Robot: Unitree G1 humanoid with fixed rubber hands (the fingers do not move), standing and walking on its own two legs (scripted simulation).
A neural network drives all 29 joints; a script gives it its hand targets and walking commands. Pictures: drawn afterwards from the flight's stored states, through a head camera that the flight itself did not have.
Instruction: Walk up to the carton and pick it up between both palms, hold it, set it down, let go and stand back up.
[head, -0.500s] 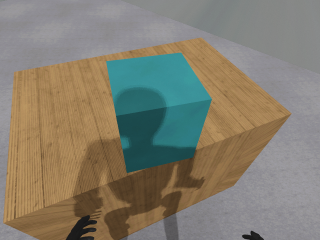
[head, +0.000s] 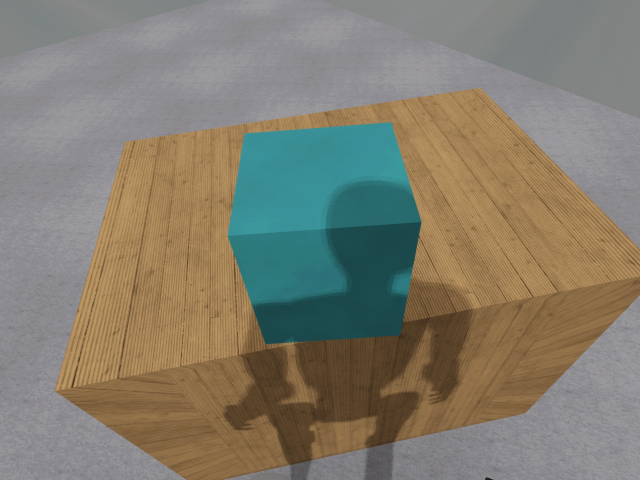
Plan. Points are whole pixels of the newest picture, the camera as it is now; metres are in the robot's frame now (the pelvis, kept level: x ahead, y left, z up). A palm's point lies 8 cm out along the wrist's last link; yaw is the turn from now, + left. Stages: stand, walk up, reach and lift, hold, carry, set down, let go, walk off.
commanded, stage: walk up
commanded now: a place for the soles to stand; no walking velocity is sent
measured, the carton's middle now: (325, 238) +0.44 +0.02 +0.05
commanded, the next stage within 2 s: stand in 1.54 s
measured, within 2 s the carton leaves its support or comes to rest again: neither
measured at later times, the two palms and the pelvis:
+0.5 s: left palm out of the picture +0.08 +0.30 -0.12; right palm out of the picture +0.12 -0.14 -0.11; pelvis +0.03 +0.07 +0.00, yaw +4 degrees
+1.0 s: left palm out of the picture +0.12 +0.27 -0.12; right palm out of the picture +0.13 -0.17 -0.12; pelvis +0.05 +0.05 +0.00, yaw -1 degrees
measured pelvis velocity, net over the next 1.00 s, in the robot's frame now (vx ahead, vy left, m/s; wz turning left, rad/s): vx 0.05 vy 0.05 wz -0.01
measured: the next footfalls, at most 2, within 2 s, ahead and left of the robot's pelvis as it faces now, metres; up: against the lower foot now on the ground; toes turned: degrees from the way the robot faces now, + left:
left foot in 0.26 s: +0.10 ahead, +0.15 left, +0.00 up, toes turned +6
right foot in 0.68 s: +0.09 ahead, -0.04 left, +0.00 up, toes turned +0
